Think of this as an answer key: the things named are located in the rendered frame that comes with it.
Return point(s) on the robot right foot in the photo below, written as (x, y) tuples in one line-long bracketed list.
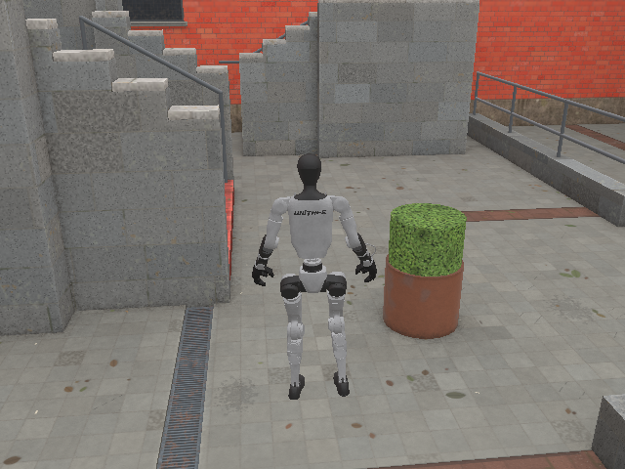
[(342, 388)]

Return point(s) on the left robot upper arm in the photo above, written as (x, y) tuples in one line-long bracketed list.
[(279, 207)]

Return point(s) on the right robot upper arm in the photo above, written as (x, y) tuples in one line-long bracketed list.
[(341, 205)]

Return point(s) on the right robot forearm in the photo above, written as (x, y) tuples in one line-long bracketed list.
[(362, 253)]

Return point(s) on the right robot hand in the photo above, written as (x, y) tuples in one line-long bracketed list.
[(371, 269)]

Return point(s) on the robot head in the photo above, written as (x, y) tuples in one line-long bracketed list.
[(309, 168)]

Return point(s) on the left robot hand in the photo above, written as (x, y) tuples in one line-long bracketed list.
[(257, 273)]

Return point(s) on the left robot forearm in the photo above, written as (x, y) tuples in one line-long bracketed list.
[(263, 256)]

